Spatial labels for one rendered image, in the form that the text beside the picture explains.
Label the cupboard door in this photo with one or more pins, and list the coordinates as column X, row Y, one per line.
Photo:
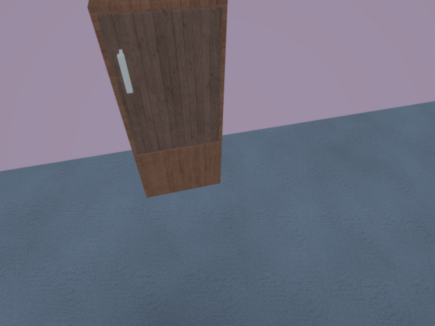
column 174, row 64

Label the handle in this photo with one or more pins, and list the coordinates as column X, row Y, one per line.
column 124, row 71

